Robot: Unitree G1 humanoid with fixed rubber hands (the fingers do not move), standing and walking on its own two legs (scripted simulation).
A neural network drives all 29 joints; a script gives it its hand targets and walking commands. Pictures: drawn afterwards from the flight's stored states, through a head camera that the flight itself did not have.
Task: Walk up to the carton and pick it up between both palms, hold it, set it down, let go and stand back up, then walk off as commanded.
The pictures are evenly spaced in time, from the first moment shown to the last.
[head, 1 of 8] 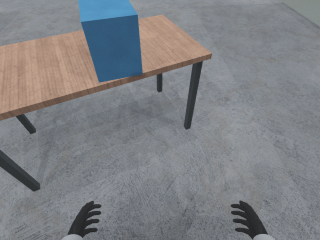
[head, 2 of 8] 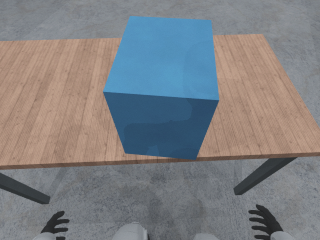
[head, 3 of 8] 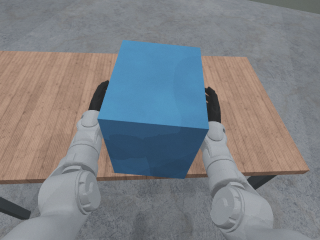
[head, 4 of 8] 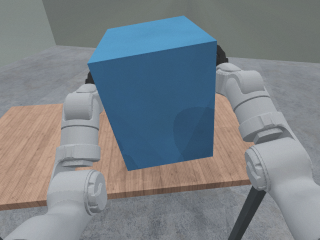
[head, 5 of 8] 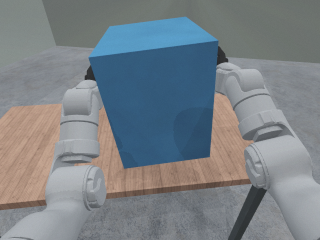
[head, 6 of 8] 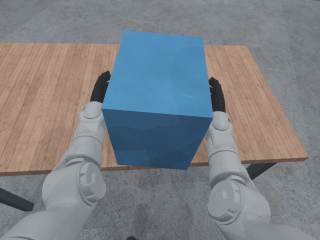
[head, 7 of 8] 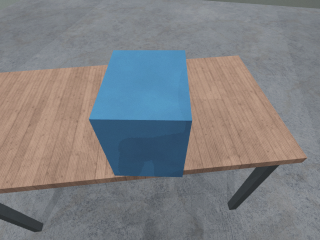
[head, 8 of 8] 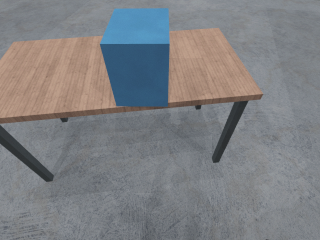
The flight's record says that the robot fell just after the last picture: no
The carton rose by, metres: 0.22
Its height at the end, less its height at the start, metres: +0.00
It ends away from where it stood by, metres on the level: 0.01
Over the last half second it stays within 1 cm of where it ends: yes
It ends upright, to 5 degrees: yes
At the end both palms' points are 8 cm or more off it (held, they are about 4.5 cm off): yes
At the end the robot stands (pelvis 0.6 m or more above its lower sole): yes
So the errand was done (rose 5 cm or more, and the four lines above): yes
